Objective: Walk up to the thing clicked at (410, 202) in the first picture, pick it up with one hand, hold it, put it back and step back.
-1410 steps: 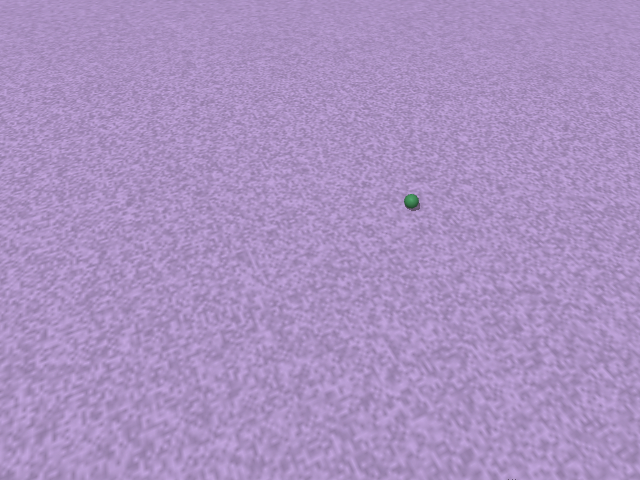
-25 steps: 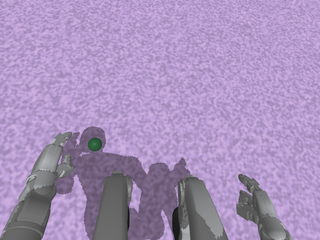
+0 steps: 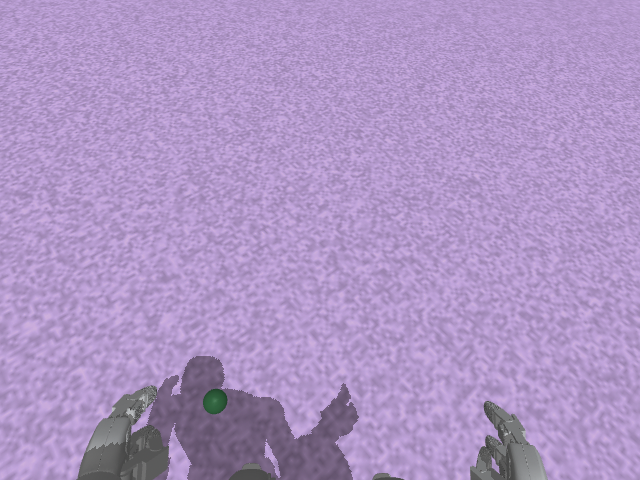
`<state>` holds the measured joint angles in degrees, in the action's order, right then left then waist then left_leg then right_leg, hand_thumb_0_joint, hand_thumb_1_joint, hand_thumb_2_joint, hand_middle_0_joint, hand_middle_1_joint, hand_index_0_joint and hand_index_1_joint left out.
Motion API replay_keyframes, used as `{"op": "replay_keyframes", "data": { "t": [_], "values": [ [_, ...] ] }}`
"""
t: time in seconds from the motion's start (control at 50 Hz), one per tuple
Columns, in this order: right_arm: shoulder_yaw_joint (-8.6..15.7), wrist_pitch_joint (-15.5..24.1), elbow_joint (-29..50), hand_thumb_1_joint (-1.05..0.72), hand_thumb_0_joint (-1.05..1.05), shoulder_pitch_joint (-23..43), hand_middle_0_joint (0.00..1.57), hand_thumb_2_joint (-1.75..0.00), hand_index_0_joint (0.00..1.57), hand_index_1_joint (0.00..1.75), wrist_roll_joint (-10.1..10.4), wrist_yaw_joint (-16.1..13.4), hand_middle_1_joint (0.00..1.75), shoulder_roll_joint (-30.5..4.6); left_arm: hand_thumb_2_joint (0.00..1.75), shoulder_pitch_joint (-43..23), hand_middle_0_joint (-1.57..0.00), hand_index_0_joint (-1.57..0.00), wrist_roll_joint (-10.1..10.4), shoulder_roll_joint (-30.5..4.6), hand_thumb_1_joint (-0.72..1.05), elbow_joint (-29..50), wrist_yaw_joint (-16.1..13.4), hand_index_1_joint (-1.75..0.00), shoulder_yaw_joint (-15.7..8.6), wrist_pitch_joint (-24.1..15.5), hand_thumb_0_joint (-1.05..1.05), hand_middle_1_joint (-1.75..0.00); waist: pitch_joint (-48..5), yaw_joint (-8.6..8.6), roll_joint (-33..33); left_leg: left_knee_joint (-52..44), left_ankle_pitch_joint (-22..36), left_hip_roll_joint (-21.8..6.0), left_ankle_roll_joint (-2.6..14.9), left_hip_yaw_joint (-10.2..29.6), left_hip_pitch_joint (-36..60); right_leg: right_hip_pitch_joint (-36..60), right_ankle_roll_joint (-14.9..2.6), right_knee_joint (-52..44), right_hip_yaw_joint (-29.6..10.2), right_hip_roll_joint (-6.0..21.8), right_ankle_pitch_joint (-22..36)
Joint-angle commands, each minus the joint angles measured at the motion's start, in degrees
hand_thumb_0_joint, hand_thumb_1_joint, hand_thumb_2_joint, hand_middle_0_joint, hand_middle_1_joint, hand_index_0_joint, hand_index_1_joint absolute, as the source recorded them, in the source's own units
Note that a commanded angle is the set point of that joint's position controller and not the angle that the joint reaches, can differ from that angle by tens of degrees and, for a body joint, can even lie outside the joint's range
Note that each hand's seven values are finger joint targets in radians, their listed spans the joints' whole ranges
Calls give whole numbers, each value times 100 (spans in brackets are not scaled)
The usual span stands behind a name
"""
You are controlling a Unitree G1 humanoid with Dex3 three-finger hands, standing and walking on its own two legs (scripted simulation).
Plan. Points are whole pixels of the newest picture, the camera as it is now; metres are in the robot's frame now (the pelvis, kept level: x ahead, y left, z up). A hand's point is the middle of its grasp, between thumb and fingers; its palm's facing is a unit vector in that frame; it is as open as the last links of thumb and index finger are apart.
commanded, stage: home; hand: left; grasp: from above
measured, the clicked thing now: (215, 401) +0.42 +0.25 -0.67
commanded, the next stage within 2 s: none
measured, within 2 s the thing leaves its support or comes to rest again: neither
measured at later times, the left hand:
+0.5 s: hand (160, 476) +0.16 +0.18 -0.03, palm faces +0.07 -0.98 -0.19, open 7.5 cm
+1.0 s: hand (164, 478) +0.16 +0.17 -0.03, palm faces +0.06 -0.98 -0.20, open 7.4 cm
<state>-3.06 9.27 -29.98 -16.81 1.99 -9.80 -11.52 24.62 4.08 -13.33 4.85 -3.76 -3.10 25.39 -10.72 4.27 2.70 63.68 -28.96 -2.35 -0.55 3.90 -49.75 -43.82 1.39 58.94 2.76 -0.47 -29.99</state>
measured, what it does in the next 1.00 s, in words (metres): stands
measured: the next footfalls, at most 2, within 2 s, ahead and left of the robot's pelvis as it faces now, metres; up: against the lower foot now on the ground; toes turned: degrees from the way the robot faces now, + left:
none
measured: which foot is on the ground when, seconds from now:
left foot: down 0.00-1.00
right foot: down 0.00-1.00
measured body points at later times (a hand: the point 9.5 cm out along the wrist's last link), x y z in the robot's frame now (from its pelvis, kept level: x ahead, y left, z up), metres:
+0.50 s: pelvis +0.01 -0.01 +0.02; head +0.02 +0.00 +0.47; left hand +0.16 +0.23 -0.02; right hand +0.18 -0.24 -0.04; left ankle +0.02 +0.12 -0.66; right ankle -0.01 -0.14 -0.66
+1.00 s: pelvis +0.00 -0.01 +0.01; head +0.01 -0.01 +0.46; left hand +0.15 +0.22 -0.01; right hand +0.16 -0.25 -0.05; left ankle +0.02 +0.12 -0.66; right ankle -0.01 -0.14 -0.66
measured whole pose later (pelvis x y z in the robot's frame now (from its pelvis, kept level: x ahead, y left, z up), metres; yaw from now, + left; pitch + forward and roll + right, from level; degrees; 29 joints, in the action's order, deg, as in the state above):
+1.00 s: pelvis +0.00 -0.01 +0.01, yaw +1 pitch +10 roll -2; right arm -1.9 13.5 -31.0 -16.7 0.5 -10.3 -12.7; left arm 28.5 3.1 -12.6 7.2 -0.8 -1.8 26.5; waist -9.6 2.4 2.7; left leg 58.5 -27.3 -2.0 -1.1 3.5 -41.2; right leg -36.0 0.9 55.3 2.5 0.0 -29.1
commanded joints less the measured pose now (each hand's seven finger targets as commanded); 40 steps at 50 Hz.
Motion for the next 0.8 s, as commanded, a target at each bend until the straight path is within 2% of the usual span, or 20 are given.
{"op": "replay_keyframes", "data": {
  "t": [0.0, 0.1, 0.2, 0.36, 0.44, 0.48, 0.52, 0.56, 0.7, 0.78],
  "values": [
    [306, 402, 924, -90, 0, 284, 20, -90, 20, 30, -63, -142, 30, -666, 90, 429, -20, -20, -38, -446, 90, 1299, 9, -30, -231, -131, 0, -30, -612, -155, 146, -1256, 1772, 163, 92, -96, 1512, 715, -171, -1096, 183, -176, 1721],
    [383, 503, 947, -90, 0, 287, 20, -90, 20, 30, -107, -137, 30, -732, 90, 524, -20, -20, -79, -413, 90, 1471, 134, -30, -133, -99, 0, -30, -365, -114, 26, -1435, 1721, 182, 101, -138, 1653, 784, -151, -1279, 217, -177, 1629],
    [422, 611, 907, -90, 0, 326, 20, -90, 20, 30, -154, -123, 30, -800, 90, 314, -20, -20, -123, -471, 90, 1367, 217, -30, -177, -161, 0, -30, -202, -118, -55, -1426, 1607, 204, 112, -140, 1637, 763, -115, -1322, 199, -141, 1538],
    [413, 708, 866, -90, 0, 396, 20, -90, 20, 30, -177, -119, 30, -797, 90, 276, -20, -20, -172, -521, 90, 1453, 229, -30, -215, -200, 0, -30, -393, -153, 17, -1346, 1712, 241, 109, -214, 1798, 890, -82, -1321, 109, -92, 1720],
    [391, 716, 845, -90, 0, 468, 20, -90, 20, 30, -185, -118, 30, -793, 89, 264, -20, -20, -184, -533, 89, 1423, 213, -30, -224, -204, 0, -30, -215, -208, 60, -1472, 1351, 228, 100, -182, 1677, 828, -103, -1348, 144, -106, 1354],
    [405, 726, 823, -90, 0, 451, 20, -90, 20, 30, -187, -115, 30, -805, 90, 251, -20, -20, -180, -526, 90, 1420, 222, -30, -207, -208, 0, -30, -340, -191, 126, -1484, 1343, 229, 99, -164, 1727, 826, -112, -1328, 133, -111, 1345],
    [391, 721, 861, -90, 0, 478, 20, -90, 20, 30, -176, -124, 30, -808, 89, 281, -20, -20, -165, -513, 88, 1381, 217, -30, -207, -192, 0, -30, -188, -191, 36, -1479, 1268, 224, 108, -199, 1658, 779, -100, -1372, 127, -109, 1273],
    [403, 738, 818, -90, 0, 432, 20, -90, 20, 30, -182, -126, 30, -802, 90, 320, -20, -20, -149, -515, 90, 1452, 212, -30, -222, -194, 0, -30, -409, -201, 28, -1412, 1515, 226, 109, -178, 1728, 898, -102, -1311, 117, -102, 1498],
    [396, 752, 827, -90, 0, 468, 20, -90, 20, 30, -176, -131, 30, -811, 90, 253, -20, -20, -133, -520, 90, 1348, 227, -30, -217, -182, 0, -30, -184, -204, -30, -1501, 1195, 204, 112, -156, 1617, 771, -102, -1352, 137, -117, 1194],
    [408, 760, 818, -90, 0, 428, 20, -90, 20, 30, -175, -141, 30, -796, 90, 314, -20, -20, -113, -527, 90, 1388, 233, -30, -248, -181, 0, -30, -333, -222, -27, -1407, 1383, 220, 120, -190, 1641, 858, -92, -1339, 107, -93, 1384]
  ]
}}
